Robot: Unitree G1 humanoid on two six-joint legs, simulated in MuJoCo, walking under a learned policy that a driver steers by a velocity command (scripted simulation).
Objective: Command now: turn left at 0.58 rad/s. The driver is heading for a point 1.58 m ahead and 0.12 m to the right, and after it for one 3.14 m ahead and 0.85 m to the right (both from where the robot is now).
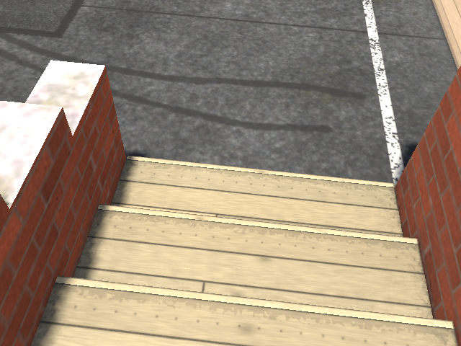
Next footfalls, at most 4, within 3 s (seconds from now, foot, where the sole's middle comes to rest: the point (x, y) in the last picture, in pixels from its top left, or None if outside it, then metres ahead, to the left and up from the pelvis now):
0.12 right None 0.09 -0.11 -0.77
0.64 left None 0.10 0.08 -0.77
1.20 right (255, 342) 0.52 -0.11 -0.91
1.86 left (152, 264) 0.87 0.24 -1.04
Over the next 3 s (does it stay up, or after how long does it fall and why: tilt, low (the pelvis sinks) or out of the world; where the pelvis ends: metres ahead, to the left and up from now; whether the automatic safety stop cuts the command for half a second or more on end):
stays up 1.08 0.19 -0.35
